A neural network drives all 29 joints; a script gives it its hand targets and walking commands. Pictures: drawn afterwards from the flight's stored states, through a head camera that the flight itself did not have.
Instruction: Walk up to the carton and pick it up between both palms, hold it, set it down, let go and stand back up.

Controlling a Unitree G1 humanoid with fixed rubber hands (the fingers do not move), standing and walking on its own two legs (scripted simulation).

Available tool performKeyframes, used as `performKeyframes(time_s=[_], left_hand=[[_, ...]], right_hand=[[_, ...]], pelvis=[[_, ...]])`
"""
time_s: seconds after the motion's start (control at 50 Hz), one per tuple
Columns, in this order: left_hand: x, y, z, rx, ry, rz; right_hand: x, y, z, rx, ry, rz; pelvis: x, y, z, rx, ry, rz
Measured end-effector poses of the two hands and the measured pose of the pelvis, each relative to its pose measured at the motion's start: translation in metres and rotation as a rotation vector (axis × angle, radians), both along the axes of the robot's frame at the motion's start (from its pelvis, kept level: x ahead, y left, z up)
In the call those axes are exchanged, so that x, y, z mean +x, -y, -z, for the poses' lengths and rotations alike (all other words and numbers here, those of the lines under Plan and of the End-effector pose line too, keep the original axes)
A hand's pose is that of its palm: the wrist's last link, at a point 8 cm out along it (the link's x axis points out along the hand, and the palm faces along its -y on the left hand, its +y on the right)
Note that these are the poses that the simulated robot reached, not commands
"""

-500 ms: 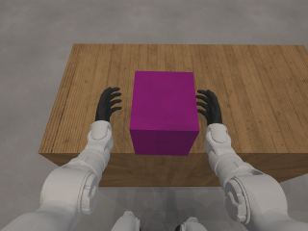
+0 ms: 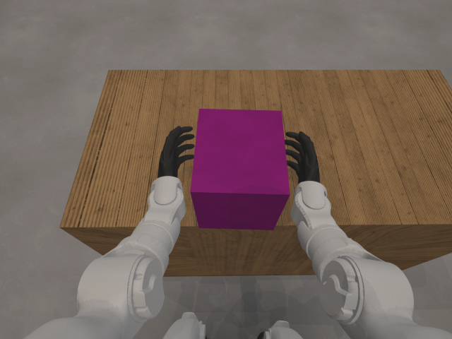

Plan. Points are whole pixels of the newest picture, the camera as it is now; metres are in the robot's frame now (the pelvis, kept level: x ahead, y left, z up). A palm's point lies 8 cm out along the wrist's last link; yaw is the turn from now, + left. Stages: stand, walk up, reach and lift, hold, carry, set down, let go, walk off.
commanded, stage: reach and lift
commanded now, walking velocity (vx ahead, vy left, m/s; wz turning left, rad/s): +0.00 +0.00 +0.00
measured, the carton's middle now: (238, 172) +0.44 +0.03 -0.03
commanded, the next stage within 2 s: none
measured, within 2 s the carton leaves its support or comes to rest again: neither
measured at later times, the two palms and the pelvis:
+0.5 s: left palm (171, 173) +0.40 +0.15 +0.01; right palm (306, 179) +0.41 -0.10 +0.01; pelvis +0.03 -0.02 +0.02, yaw +2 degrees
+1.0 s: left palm (171, 173) +0.40 +0.15 +0.01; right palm (306, 180) +0.41 -0.10 +0.01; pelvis +0.03 -0.01 +0.03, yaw +1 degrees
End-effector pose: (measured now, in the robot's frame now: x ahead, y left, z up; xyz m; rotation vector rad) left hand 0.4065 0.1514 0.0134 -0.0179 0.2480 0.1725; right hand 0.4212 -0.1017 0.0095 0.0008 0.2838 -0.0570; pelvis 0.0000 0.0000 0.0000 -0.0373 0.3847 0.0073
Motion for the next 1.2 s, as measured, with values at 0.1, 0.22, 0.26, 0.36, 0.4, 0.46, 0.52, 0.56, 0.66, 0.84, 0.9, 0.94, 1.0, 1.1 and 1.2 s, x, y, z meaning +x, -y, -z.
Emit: performKeyframes(time_s=[0.1, 0.22, 0.26, 0.36, 0.4, 0.46, 0.52, 0.56, 0.66, 0.84, 0.9, 0.94, 1.0, 1.1, 1.2], left_hand=[[-0.002, 0.001, -0.001, 0.006, 0.006, -0.006], [-0.007, 0.002, -0.002, 0.011, 0.025, -0.013], [-0.008, 0.002, -0.001, 0.009, 0.023, -0.013], [-0.007, 0.002, 0.001, -0.002, 0.019, -0.014], [-0.006, 0.002, 0.002, -0.004, 0.018, -0.014], [-0.005, 0.002, 0.003, -0.004, 0.021, -0.015], [-0.005, 0.002, 0.003, -0.006, 0.027, -0.016], [-0.005, 0.002, 0.003, -0.006, 0.029, -0.016], [-0.005, 0.002, 0.004, -0.010, 0.031, -0.018], [-0.005, 0.002, 0.004, -0.007, 0.031, -0.018], [-0.005, 0.002, 0.004, -0.007, 0.031, -0.018], [-0.005, 0.002, 0.004, -0.009, 0.030, -0.019], [-0.005, 0.002, 0.004, -0.011, 0.030, -0.019], [-0.005, 0.002, 0.004, -0.015, 0.030, -0.020], [-0.005, 0.002, 0.005, -0.020, 0.030, -0.022]], right_hand=[[-0.002, 0.000, 0.000, 0.000, 0.012, 0.002], [-0.008, 0.000, 0.000, -0.002, 0.037, 0.006], [-0.009, -0.001, 0.000, -0.002, 0.037, 0.006], [-0.008, -0.001, 0.001, -0.008, 0.030, 0.004], [-0.008, -0.001, 0.001, -0.012, 0.029, 0.000], [-0.007, -0.001, 0.002, -0.010, 0.029, -0.001], [-0.007, -0.001, 0.003, -0.008, 0.034, 0.001], [-0.007, -0.001, 0.003, -0.007, 0.037, 0.002], [-0.008, -0.001, 0.003, -0.007, 0.040, 0.006], [-0.008, -0.001, 0.003, -0.013, 0.042, 0.006], [-0.008, -0.001, 0.003, -0.016, 0.042, 0.005], [-0.008, -0.001, 0.003, -0.018, 0.042, 0.005], [-0.008, -0.001, 0.002, -0.021, 0.041, 0.005], [-0.008, -0.001, 0.002, -0.024, 0.041, 0.004], [-0.008, -0.001, 0.002, -0.026, 0.041, 0.004]], pelvis=[[0.002, 0.003, -0.006, 0.003, 0.017, -0.004], [0.008, 0.008, -0.015, 0.004, 0.037, -0.012], [0.011, 0.010, -0.018, 0.006, 0.041, -0.015], [0.019, 0.014, -0.021, 0.010, 0.041, -0.025], [0.021, 0.015, -0.023, 0.009, 0.039, -0.027], [0.025, 0.016, -0.024, 0.008, 0.038, -0.029], [0.028, 0.017, -0.025, 0.007, 0.035, -0.032], [0.030, 0.018, -0.026, 0.007, 0.033, -0.034], [0.031, 0.018, -0.027, 0.006, 0.031, -0.034], [0.031, 0.016, -0.029, 0.002, 0.021, -0.029], [0.031, 0.016, -0.030, 0.002, 0.019, -0.027], [0.031, 0.015, -0.031, 0.003, 0.016, -0.026], [0.031, 0.015, -0.032, 0.002, 0.013, -0.024], [0.031, 0.014, -0.033, 0.001, 0.008, -0.022], [0.031, 0.013, -0.033, 0.000, 0.003, -0.020]])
